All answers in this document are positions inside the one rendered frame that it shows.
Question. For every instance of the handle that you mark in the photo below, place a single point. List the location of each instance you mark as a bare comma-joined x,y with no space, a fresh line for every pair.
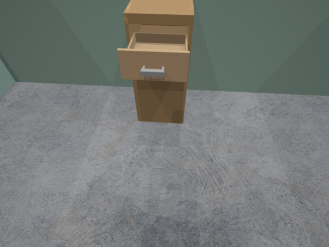
152,72

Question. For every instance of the drawer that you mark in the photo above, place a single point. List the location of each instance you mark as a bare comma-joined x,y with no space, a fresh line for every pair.
154,50

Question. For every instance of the cabinet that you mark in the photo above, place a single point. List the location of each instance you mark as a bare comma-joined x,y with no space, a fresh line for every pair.
160,101

